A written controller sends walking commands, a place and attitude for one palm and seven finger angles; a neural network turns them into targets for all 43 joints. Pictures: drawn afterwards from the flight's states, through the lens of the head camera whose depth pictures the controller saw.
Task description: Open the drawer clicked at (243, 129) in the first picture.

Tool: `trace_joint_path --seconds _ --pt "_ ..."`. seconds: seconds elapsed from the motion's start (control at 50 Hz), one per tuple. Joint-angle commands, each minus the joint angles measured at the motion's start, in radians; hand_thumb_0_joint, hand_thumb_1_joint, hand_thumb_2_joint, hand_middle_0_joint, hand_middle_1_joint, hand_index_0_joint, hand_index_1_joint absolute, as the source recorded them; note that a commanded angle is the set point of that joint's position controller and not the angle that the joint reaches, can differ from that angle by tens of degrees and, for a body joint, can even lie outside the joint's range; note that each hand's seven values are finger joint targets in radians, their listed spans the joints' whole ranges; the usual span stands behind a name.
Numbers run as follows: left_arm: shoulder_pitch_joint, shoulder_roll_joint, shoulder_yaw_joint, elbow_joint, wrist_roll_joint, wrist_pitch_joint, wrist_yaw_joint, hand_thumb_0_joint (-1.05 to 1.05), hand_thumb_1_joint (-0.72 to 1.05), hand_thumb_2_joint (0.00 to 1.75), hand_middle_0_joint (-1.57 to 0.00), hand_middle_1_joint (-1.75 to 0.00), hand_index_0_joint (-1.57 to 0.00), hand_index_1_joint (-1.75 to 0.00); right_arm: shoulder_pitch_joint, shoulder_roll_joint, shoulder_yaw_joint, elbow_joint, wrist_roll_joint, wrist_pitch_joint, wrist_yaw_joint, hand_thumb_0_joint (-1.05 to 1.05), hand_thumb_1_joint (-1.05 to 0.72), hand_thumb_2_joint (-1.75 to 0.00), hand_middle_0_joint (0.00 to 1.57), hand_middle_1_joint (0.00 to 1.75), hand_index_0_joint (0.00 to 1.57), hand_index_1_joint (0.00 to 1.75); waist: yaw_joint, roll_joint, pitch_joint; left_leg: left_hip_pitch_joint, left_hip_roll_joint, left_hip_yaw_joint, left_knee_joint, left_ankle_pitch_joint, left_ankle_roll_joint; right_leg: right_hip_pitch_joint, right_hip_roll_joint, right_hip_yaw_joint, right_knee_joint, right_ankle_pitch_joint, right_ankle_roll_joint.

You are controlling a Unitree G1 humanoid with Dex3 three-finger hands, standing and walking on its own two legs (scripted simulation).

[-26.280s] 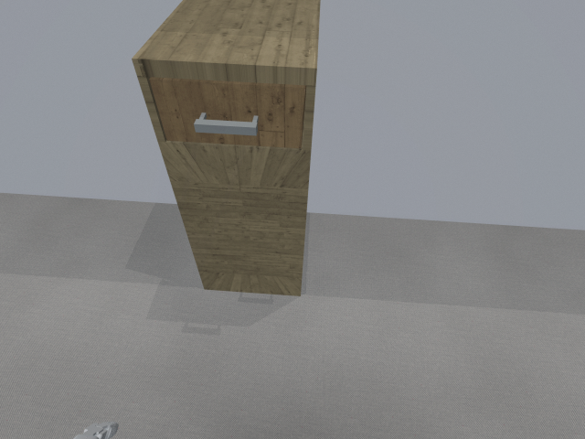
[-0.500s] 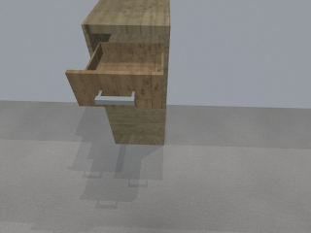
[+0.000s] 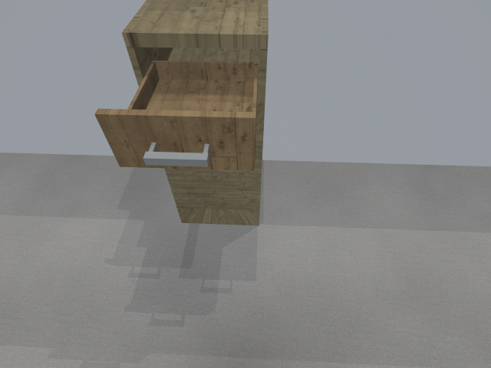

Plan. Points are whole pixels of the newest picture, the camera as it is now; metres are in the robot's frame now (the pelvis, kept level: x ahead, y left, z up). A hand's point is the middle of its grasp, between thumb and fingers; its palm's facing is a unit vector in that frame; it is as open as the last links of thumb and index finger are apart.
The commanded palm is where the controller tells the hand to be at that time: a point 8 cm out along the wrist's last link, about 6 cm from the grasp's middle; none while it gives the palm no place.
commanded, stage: look to check the result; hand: left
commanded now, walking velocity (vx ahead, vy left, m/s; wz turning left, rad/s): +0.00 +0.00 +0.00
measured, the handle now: (178, 153) +0.54 +0.18 +0.02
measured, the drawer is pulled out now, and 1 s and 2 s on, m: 0.30 0.30 0.30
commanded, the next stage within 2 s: stand and wait in 0.24 s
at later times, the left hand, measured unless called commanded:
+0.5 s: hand out of the picture +0.02 +0.16 -0.17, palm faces +0.04 -0.98 -0.21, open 7.4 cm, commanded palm none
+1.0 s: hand out of the picture +0.02 +0.15 -0.17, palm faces +0.04 -0.98 -0.21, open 7.4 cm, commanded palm none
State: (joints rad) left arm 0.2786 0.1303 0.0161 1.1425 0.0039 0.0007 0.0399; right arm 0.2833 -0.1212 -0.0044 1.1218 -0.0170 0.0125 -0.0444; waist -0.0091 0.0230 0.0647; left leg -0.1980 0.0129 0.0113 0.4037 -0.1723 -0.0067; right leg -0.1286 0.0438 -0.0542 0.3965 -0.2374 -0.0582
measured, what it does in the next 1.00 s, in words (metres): stands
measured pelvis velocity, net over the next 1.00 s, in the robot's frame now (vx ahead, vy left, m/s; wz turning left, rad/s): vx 0.03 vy -0.02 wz -0.01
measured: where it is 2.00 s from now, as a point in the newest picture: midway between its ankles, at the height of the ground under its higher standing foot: outside the picture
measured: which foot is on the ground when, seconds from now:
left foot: down 0.00-1.00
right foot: down 0.00-1.00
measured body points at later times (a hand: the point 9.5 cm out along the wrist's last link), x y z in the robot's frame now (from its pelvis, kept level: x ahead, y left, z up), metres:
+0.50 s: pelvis +0.02 -0.01 +0.00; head +0.04 -0.02 +0.45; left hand +0.02 +0.21 -0.16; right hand +0.01 -0.22 -0.17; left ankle +0.03 +0.12 -0.74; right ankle -0.01 -0.08 -0.74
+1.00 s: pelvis +0.03 -0.02 +0.00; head +0.05 -0.03 +0.45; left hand +0.02 +0.21 -0.16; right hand +0.02 -0.23 -0.17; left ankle +0.03 +0.12 -0.74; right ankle -0.01 -0.08 -0.74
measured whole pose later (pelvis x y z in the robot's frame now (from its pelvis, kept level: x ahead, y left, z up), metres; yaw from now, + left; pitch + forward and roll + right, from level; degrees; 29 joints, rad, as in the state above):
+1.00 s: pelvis +0.03 -0.02 +0.00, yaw +0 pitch -1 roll +0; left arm 0.27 0.13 0.02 1.14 0.00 -0.01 0.04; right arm 0.27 -0.13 0.00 1.14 -0.02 0.01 -0.05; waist -0.01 0.02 0.07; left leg -0.16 0.03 0.01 0.39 -0.21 -0.03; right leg -0.09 0.06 -0.05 0.37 -0.26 -0.08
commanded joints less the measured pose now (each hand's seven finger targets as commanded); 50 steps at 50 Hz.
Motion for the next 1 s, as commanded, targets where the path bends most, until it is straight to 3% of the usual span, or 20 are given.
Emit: trace_joint_path --seconds 0.0,0.56,0.74,0.8,0.98 --pt "0.074 0.101 0.015 -0.022 0.004 -0.012 0.003 0.0 0.9 0.9 -0.2 -0.3 -0.2 -0.3 0.078 -0.084 -0.012 -0.015 0.001 -0.007 -0.002 0.0 -0.9 -0.9 0.2 0.3 0.2 0.3 -0.003 -0.017 0.031 0.041 0.079 -0.073 -0.052 0.066 0.031 -0.093 -0.132 0.129 -0.121 0.026 0.0" --pt "0.065 0.111 0.02 -0.024 0.001 -0.016 0.006 0.0 0.9 0.9 -0.2 -0.3 -0.2 -0.3 0.064 -0.089 -0.009 0.0 0.0 -0.009 -0.009 0.0 -0.9 -0.9 0.2 0.3 0.2 0.3 -0.001 -0.019 0.005 0.056 0.082 -0.053 -0.038 0.139 0.023 -0.016 -0.142 0.119 -0.104 0.231 0.01" --pt "0.065 0.108 0.018 -0.023 0.0 -0.015 0.006 0.0 0.9 0.9 -0.2 -0.3 -0.2 -0.3 0.062 -0.088 -0.009 0.002 -0.001 -0.006 -0.008 0.0 -0.9 -0.9 0.2 0.3 0.2 0.3 -0.002 -0.01 0.026 0.06 0.083 -0.051 -0.042 0.118 0.022 -0.036 -0.14 0.125 -0.119 0.184 0.011" --pt "0.072 0.112 0.021 -0.023 0.001 -0.016 0.007 0.0 0.9 0.9 -0.2 -0.3 -0.2 -0.3 0.059 -0.089 -0.011 -0.001 0.002 -0.005 -0.009 0.0 -0.9 -0.9 0.2 0.3 0.2 0.3 0.001 -0.03 0.017 0.067 0.081 -0.048 -0.034 0.121 0.022 -0.032 -0.138 0.126 -0.12 0.204 0.018" --pt "0.068 0.11 0.019 -0.022 0.0 -0.017 0.006 0.0 0.9 0.9 -0.2 -0.3 -0.2 -0.3 0.064 -0.093 -0.01 0.001 0.001 -0.008 -0.011 0.0 -0.9 -0.9 0.2 0.3 0.2 0.3 -0.002 -0.012 0.007 0.07 0.085 -0.048 -0.041 0.142 0.022 -0.017 -0.138 0.125 -0.11 0.232 0.012"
